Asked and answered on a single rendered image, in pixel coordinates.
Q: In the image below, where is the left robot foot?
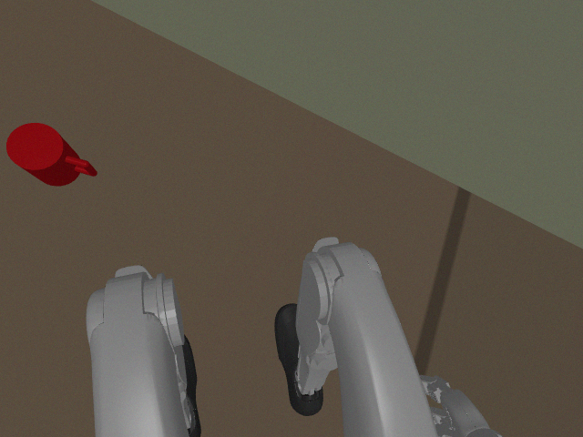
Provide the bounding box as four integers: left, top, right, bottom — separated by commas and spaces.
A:
182, 335, 201, 437

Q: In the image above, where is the mug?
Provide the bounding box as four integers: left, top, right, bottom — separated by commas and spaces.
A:
6, 123, 97, 186

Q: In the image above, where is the right robot hand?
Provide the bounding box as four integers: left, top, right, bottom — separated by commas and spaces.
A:
419, 375, 490, 437

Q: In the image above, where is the right robot foot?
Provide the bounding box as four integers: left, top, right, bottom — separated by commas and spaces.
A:
274, 303, 323, 416

